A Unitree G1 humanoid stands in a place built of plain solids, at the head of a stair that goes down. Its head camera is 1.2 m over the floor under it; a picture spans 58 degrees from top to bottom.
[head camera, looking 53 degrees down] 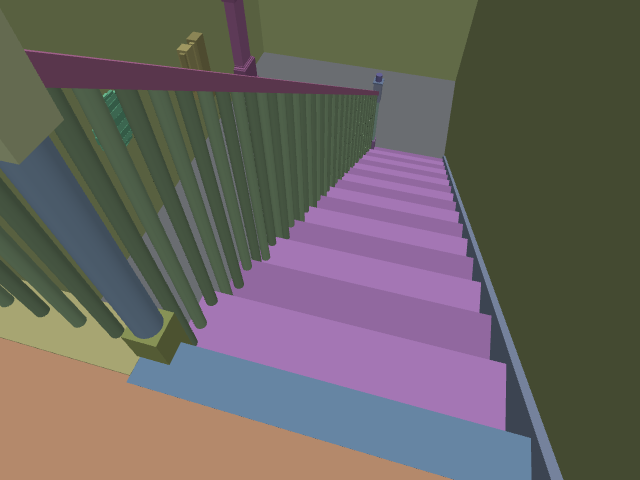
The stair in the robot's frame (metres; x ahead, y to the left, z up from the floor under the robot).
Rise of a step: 0.19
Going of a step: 0.28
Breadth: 1.08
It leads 15 degrees to the right of straight ahead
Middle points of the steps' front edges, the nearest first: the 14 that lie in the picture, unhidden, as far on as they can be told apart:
0.40 -0.07 0.00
0.68 -0.10 -0.20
0.95 -0.17 -0.39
1.23 -0.25 -0.57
1.50 -0.32 -0.76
1.77 -0.40 -0.95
2.05 -0.47 -1.14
2.32 -0.55 -1.33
2.59 -0.63 -1.52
2.86 -0.70 -1.71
3.14 -0.78 -1.89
3.41 -0.85 -2.08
3.68 -0.93 -2.27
3.95 -1.00 -2.46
